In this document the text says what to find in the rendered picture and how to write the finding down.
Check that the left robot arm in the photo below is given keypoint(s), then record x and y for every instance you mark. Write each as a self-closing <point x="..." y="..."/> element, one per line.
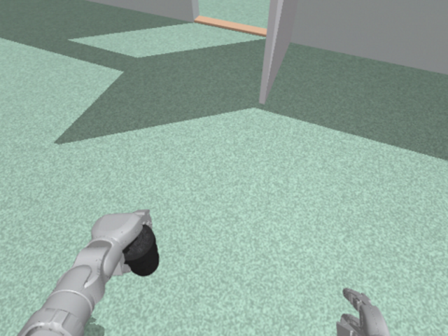
<point x="70" y="305"/>

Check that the cup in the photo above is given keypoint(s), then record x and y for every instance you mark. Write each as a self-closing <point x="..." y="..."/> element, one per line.
<point x="142" y="254"/>

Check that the right robot hand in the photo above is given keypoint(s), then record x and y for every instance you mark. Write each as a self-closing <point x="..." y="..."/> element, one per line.
<point x="371" y="321"/>

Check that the left robot hand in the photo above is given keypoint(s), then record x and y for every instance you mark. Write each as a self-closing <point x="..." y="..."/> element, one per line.
<point x="124" y="228"/>

